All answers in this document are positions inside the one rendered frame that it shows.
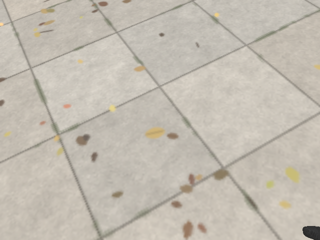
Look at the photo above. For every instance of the right robot hand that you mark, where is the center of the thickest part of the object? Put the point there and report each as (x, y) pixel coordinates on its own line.
(312, 232)

